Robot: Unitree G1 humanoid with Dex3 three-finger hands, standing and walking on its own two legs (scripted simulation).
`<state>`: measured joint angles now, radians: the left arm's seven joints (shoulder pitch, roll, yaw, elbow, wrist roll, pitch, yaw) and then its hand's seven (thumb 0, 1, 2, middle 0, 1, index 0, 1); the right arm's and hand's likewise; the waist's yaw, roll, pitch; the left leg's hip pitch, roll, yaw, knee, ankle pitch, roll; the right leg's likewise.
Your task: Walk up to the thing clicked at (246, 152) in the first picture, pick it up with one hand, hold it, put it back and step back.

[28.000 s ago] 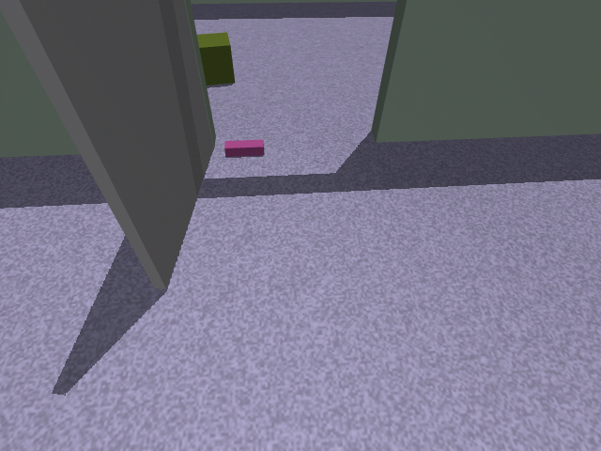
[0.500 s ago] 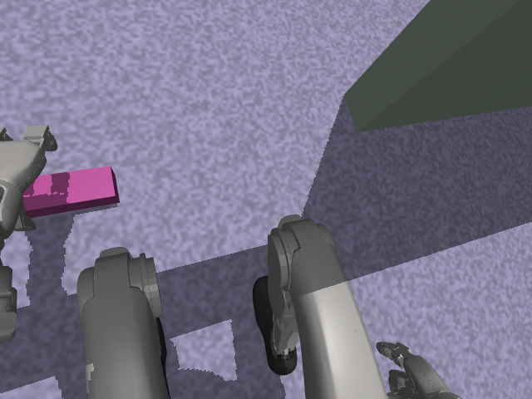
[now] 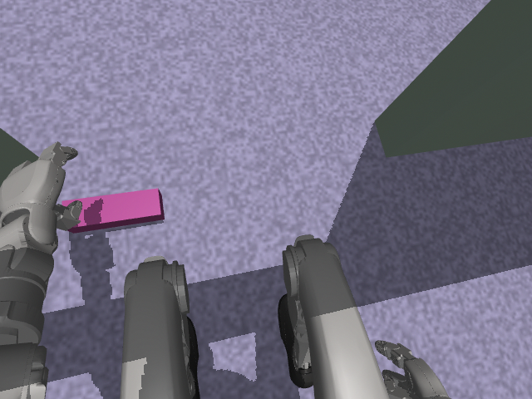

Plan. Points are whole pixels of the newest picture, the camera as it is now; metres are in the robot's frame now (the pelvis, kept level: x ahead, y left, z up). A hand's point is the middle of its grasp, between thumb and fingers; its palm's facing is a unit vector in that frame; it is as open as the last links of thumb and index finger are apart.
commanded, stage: home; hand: left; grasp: from above
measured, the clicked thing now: (116, 210) +0.46 +0.27 -0.38
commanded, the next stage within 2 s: none
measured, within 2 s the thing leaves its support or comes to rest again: neither
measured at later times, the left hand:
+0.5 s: hand (20, 310) +0.26 +0.21 +0.09, palm faces +0.02 -0.94 -0.34, open 7.4 cm
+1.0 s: hand out of the picture +0.22 +0.19 +0.26, palm faces +0.16 -0.97 -0.20, open 7.4 cm
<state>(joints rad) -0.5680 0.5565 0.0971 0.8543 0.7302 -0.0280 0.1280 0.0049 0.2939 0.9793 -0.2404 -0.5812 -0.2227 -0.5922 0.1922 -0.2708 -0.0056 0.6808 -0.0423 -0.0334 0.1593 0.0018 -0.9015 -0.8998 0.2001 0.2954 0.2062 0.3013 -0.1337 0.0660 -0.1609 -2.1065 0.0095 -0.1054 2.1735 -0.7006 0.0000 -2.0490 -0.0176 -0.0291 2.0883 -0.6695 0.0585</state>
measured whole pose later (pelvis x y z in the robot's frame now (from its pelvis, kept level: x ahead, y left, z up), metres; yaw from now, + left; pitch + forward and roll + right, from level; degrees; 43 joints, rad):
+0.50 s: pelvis +0.02 -0.01 +0.18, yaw +4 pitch +25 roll -4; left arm 0.08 0.30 0.04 0.17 0.06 0.31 0.06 0.02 0.89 0.90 -0.21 -0.30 -0.21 -0.30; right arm 0.08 -0.22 0.03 0.53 0.03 -0.09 -0.05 0.00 -0.91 -0.90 0.20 0.29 0.21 0.30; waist -0.05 0.03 -0.18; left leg -1.42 0.02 -0.08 1.58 -0.60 -0.02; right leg -1.38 -0.03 -0.05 1.52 -0.58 0.02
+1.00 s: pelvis +0.07 +0.00 +0.31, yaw +6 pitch +11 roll -3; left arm 0.51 0.22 0.04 -0.14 -0.07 0.46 0.04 0.01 0.90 0.90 -0.20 -0.30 -0.20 -0.30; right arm 0.31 -0.23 0.03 0.52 0.02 -0.21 -0.19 0.01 -0.90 -0.90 0.20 0.30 0.21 0.30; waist -0.06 0.06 -0.19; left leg -0.72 0.04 -0.06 1.02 -0.48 -0.02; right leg -0.67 -0.02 -0.06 0.94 -0.45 0.02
